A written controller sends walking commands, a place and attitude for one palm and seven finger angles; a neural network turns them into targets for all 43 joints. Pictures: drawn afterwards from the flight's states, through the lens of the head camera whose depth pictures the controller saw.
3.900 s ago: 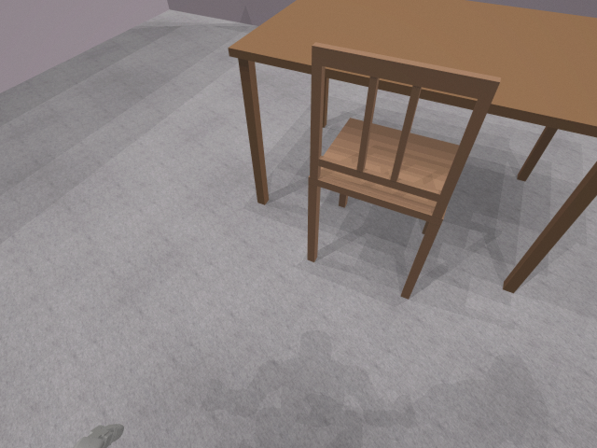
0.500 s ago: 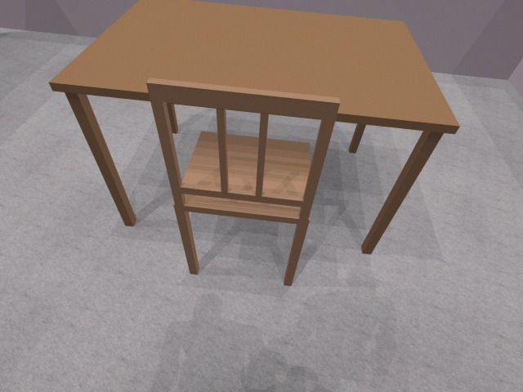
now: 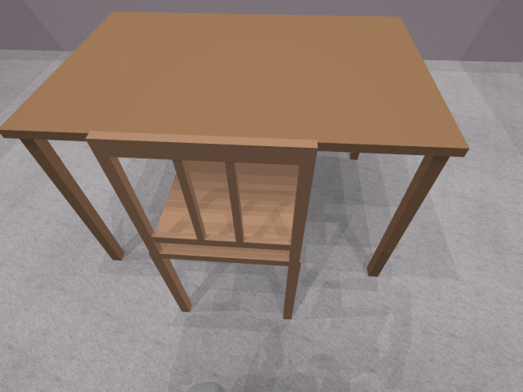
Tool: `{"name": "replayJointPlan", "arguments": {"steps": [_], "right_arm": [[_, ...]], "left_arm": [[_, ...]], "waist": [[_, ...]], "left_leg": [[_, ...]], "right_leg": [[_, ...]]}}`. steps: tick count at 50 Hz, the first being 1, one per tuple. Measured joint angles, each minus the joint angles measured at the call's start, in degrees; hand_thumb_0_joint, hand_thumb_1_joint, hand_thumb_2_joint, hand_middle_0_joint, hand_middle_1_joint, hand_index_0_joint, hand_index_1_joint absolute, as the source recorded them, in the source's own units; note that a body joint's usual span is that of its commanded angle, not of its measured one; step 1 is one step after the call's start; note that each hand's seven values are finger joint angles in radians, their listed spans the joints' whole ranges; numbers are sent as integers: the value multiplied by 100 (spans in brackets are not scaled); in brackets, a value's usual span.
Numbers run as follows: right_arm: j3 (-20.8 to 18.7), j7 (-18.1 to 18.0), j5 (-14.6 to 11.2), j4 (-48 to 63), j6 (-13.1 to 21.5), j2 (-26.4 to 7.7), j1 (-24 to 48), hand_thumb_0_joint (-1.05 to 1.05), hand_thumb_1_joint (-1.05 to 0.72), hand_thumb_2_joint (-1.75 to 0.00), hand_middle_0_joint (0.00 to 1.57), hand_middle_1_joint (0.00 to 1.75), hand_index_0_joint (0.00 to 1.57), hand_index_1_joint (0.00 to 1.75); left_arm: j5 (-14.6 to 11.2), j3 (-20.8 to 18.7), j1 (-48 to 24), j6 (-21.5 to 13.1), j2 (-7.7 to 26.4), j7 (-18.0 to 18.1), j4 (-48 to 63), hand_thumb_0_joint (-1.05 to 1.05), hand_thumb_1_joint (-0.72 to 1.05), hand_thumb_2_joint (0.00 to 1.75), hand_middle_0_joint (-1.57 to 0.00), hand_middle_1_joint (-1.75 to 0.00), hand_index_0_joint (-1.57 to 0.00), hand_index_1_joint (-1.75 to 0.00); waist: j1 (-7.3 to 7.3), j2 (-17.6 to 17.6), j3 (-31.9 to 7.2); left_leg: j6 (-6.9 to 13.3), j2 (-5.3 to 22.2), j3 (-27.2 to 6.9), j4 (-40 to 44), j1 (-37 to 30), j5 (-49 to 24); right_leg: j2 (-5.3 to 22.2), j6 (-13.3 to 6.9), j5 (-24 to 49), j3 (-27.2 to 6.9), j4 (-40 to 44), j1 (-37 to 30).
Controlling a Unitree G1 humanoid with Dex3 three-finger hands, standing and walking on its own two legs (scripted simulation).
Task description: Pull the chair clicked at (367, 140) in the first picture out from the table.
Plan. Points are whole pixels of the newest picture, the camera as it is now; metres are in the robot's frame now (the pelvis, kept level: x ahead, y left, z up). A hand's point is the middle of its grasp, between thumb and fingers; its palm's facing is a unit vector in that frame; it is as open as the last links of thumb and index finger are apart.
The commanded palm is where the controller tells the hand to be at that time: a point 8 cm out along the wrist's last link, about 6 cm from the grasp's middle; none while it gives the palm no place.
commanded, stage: come to a stop and stand still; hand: left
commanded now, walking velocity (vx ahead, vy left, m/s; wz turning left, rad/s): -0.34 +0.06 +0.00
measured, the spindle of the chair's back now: (191, 202) +0.51 +0.19 -0.09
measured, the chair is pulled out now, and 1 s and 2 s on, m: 0.00 0.00 0.00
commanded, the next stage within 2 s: look again from close up in 1.40 s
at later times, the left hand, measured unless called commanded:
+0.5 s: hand out of the picture +0.05 +0.19 -0.18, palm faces +0.00 -0.96 -0.29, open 7.4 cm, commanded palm none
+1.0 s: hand out of the picture +0.04 +0.17 -0.18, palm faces -0.02 -0.98 -0.21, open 7.4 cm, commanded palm none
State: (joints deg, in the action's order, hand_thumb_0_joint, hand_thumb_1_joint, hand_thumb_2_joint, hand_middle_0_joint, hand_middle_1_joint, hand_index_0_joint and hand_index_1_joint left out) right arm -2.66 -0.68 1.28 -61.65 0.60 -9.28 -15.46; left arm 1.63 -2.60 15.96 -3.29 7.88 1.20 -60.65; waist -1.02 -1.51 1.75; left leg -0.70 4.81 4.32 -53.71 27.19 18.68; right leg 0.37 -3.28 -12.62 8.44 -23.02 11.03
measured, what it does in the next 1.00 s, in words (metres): steps on the spot: left foot, then right foot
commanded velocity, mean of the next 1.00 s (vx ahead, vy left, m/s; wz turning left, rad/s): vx -0.03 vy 0.01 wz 0.00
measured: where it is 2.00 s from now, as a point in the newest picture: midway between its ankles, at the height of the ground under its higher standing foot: outside the picture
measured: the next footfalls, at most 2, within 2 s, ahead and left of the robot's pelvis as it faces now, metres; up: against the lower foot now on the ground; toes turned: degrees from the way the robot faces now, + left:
left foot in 0.12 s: +0.08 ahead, +0.09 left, +0.00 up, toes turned +3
right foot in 0.42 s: +0.04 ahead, -0.12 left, +0.00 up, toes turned -3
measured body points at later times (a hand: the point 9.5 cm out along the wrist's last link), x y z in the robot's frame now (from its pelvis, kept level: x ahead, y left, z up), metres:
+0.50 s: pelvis +0.01 -0.01 -0.02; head +0.03 -0.02 +0.43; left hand +0.05 +0.24 -0.16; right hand +0.11 -0.24 -0.17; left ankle +0.08 +0.12 -0.73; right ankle +0.00 -0.12 -0.74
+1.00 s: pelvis +0.03 -0.01 -0.01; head +0.05 -0.01 +0.44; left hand +0.04 +0.22 -0.16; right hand +0.01 -0.22 -0.17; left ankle +0.04 +0.09 -0.74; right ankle +0.00 -0.12 -0.74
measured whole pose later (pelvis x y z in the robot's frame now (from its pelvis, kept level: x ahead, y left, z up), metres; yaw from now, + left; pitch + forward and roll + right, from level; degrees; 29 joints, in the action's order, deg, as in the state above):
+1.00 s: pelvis +0.03 -0.01 -0.01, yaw +0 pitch +0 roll +1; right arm 0.6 -0.7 0.7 -61.8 0.2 -8.3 -18.3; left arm 1.1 0.4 17.0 -0.6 9.9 1.7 -60.4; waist -1.0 0.4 1.5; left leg 1.9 -0.7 4.7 -27.4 13.8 13.7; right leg 1.6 0.0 -18.2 2.1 -29.0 10.8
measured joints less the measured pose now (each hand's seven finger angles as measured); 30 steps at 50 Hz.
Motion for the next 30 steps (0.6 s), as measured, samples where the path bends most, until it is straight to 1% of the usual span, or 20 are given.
{"name": "replayJointPlan", "arguments": {"steps": [2, 4, 6, 7, 9, 11, 13, 15, 16, 18, 19, 20, 21, 22, 24, 25, 27, 28, 30], "right_arm": [[25, -59, -23, 51, -2, -39, 190, 1, -92, -89, 20, 30, 20, 30], [64, -86, -54, 77, -14, -75, 357, 1, -93, -89, 20, 29, 20, 30], [88, -98, -68, 111, -19, -85, 477, 1, -93, -89, 20, 29, 20, 30], [90, -110, -64, 117, -22, -47, 539, 0, -92, -89, 20, 29, 20, 30], [114, -134, -63, 164, -54, 70, 669, 0, -92, -89, 20, 29, 20, 30], [137, -173, -59, 242, -86, 153, 808, 0, -92, -89, 20, 29, 20, 30], [132, -192, -35, 331, -138, 193, 959, 0, -91, -89, 20, 30, 20, 30], [103, -186, -12, 424, -202, 201, 1088, 0, -91, -89, 20, 30, 20, 30], [87, -180, -7, 462, -227, 194, 1136, 0, -91, -89, 20, 30, 20, 30], [54, -158, 8, 521, -266, 160, 1192, 0, -91, -89, 21, 30, 20, 30], [34, -143, 12, 537, -281, 135, 1200, 0, -91, -89, 21, 30, 20, 30], [21, -121, -19, 555, -277, 91, 1178, 0, -91, -89, 21, 30, 20, 30], [18, -96, -53, 616, -280, 50, 1131, 0, -90, -89, 21, 30, 20, 30], [5, -62, -72, 681, -285, 7, 1096, 0, -90, -89, 21, 30, 20, 30], [-33, 15, -49, 782, -310, -106, 944, 0, -91, -89, 21, 30, 20, 30], [-47, 49, -40, 801, -326, -159, 839, 0, -91, -89, 21, 30, 20, 30], [-59, 91, -26, 804, -352, -241, 620, 0, -91, -89, 21, 30, 20, 30], [-58, 104, -22, 793, -354, -269, 507, 0, -91, -89, 20, 30, 20, 30], [-33, 119, -11, 755, -326, -311, 264, 0, -91, -89, 20, 30, 20, 30]], "left_arm": [[1, 55, 47, 51, -56, 3, -88, 0, 93, 90, -20, -30, -20, -30], [-16, 94, 71, 125, -112, 17, -164, 0, 93, 90, -20, -30, -20, -30], [-39, 119, 107, 212, -147, 37, -208, 1, 92, 90, -20, -30, -20, -30], [-52, 120, 92, 270, -130, 53, -220, 1, 92, 90, -20, -30, -20, -30], [-70, 111, 13, 377, -58, 100, -187, 1, 91, 90, -20, -30, -20, -30], [-87, 96, -100, 458, 7, 117, -118, 1, 91, 90, -20, -30, -20, -30], [-89, 61, -218, 502, 57, 120, -29, 1, 91, 90, -20, -30, -20, -30], [-81, 12, -320, 533, 110, 113, 69, 1, 91, 90, -20, -30, -20, -30], [-80, -10, -362, 546, 141, 107, 122, 1, 91, 90, -20, -30, -20, -30], [-77, -46, -421, 558, 199, 100, 222, 1, 91, 90, -20, -30, -20, -30], [-72, -57, -434, 553, 224, 99, 263, 1, 91, 90, -20, -30, -20, -30], [-66, -22, -406, 515, 250, 119, 311, 1, 91, 90, -20, -30, -20, -30], [-46, 13, -334, 445, 301, 134, 397, 1, 91, 90, -20, -30, -20, -30], [-20, 29, -281, 378, 330, 153, 445, 1, 91, 90, -20, -30, -20, -30], [24, 108, -202, 328, 322, 151, 472, 1, 91, 90, -20, -30, -19, -30], [30, 134, -146, 305, 304, 142, 487, 1, 91, 90, -20, -30, -19, -30], [39, 164, -47, 281, 277, 123, 524, 1, 91, 90, -20, -30, -20, -30], [43, 176, -14, 280, 274, 109, 539, 1, 91, 90, -20, -30, -20, -30], [41, 190, 26, 297, 284, 75, 566, 1, 91, 90, -20, -30, -20, -30]], "waist": [[64, 15, 36], [137, 23, 88], [190, 18, 122], [199, 89, 144], [262, 317, 214], [301, 417, 285], [291, 391, 369], [260, 320, 437], [246, 281, 461], [228, 202, 471], [224, 161, 458], [240, 106, 401], [255, 111, 355], [250, 88, 346], [142, -55, 338], [99, -104, 289], [42, -126, 182], [22, -109, 128], [-8, -57, 14]], "left_leg": [[-63, -25, -12, 713, -110, -122], [-99, -73, -49, 1464, -357, -428], [-72, -80, -64, 2201, -713, -1215], [0, -109, -40, 2267, -810, -1109], [124, -219, 53, 2255, -889, -755], [186, -269, 110, 2332, -909, -709], [193, -258, 111, 2436, -898, -819], [188, -228, 98, 2498, -860, -911], [174, -212, 90, 2513, -835, -947], [133, -182, 77, 2512, -769, -1003], [108, -170, 72, 2495, -730, -1021], [69, -137, 63, 2384, -631, -1003], [25, -134, 84, 2177, -517, -930], [-15, -124, 58, 1923, -410, -713], [-60, -161, -165, 1476, -335, -119], [-60, -202, -238, 1236, -326, 40], [-46, -281, -233, 966, -419, 222], [-43, -317, -184, 1023, -534, 265], [-24, -384, -78, 1500, -883, 218]], "right_leg": [[-15, 42, -56, -29, 43, -122], [-39, 98, -189, -55, -56, -209], [-81, 164, -433, -70, -358, -217], [-43, 200, -582, -81, -558, -186], [85, 283, -831, -184, -923, -74], [100, 345, -1434, -371, -1583, 201], [51, 371, -1790, -528, -2265, 501], [17, 397, -1875, -629, -2717, 730], [15, 402, -1871, -663, -2815, 798], [45, 403, -1773, -688, -2714, 822], [72, 397, -1655, -682, -2510, 770], [81, 381, -1361, -698, -2038, 661], [146, 377, -751, -737, -1352, 470], [145, 368, -511, -744, -1241, 466], [79, 314, -678, -627, -1429, 437], [57, 292, -756, -575, -1429, 388], [45, 271, -794, -518, -1350, 283], [52, 267, -783, -501, -1306, 242], [68, 277, -777, -462, -1272, 208]]}}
